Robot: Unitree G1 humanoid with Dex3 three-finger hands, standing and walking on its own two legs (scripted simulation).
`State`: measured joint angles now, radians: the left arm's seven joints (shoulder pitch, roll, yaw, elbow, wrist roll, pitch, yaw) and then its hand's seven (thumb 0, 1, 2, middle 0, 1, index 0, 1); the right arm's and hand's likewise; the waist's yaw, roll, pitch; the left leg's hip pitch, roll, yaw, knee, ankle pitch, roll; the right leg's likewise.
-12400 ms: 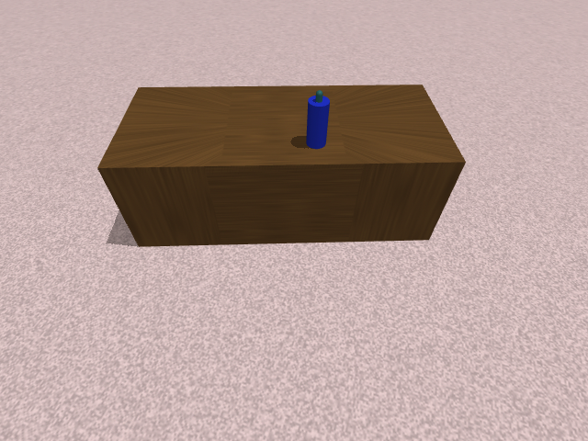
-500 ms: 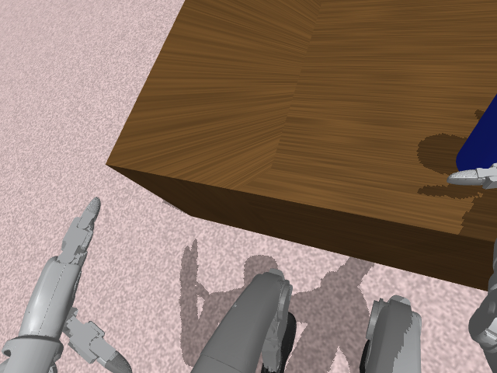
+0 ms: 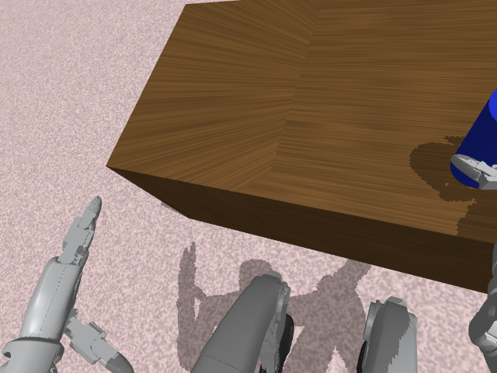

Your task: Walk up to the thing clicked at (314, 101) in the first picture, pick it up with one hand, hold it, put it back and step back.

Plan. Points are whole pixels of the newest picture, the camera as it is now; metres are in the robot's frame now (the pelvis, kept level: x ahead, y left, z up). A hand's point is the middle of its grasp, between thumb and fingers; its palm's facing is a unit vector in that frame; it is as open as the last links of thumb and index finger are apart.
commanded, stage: settle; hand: right
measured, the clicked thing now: out of the picture +0.50 -0.23 -0.01
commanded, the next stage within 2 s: lift in 0.78 s
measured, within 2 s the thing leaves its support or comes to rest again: leaves its support in 0.26 s
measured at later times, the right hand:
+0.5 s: hand out of the picture +0.50 -0.23 +0.00, palm faces +0.23 +0.97 +0.00, open 10.4 cm
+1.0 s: hand out of the picture +0.50 -0.24 +0.03, palm faces +0.24 +0.97 +0.00, open 10.4 cm
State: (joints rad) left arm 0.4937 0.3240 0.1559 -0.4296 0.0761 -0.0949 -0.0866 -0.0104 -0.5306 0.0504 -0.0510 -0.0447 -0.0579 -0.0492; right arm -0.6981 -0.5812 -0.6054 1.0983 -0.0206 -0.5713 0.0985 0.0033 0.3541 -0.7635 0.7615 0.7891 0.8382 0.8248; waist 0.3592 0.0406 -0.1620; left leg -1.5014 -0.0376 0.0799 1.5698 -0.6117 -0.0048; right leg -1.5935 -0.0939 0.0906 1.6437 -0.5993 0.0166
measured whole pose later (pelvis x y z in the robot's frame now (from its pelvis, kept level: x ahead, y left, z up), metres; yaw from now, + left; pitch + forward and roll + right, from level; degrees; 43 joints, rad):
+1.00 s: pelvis +0.02 +0.00 +0.06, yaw -1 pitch +27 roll +6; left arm 0.43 0.28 0.09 -0.20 0.09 -0.04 -0.06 -0.01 -0.54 0.06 -0.06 -0.05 -0.06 -0.06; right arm -0.65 -0.50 -0.53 1.08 -0.01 -0.52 0.06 0.00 0.46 -1.02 0.65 1.04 0.72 1.09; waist 0.30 0.03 -0.16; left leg -1.25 -0.04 0.07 1.34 -0.56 -0.01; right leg -1.35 -0.09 0.07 1.42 -0.56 0.01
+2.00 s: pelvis +0.05 +0.00 +0.14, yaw -4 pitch +13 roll +1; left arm 0.42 0.22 0.08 0.10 0.02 -0.01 0.01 -0.01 -0.53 0.05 -0.04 -0.04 -0.05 -0.05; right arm -0.24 -0.19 -0.27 0.57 0.09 -0.39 0.02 0.00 0.48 -1.05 0.67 1.04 0.73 1.08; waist 0.10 0.02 -0.11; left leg -0.75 0.00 0.01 1.00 -0.49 -0.01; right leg -0.80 -0.06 -0.01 1.02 -0.46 0.02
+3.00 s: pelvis +0.06 -0.01 +0.17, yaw -4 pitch +8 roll +1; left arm 0.36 0.20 0.09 0.27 -0.01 0.01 0.04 -0.01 -0.53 0.05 -0.05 -0.05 -0.06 -0.05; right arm -0.08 -0.16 -0.16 0.35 0.13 -0.28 -0.02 -0.01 0.51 -1.09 0.66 1.06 0.73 1.10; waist 0.05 0.02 -0.07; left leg -0.53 0.02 0.00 0.84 -0.44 -0.02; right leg -0.57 -0.04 -0.03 0.85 -0.41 0.01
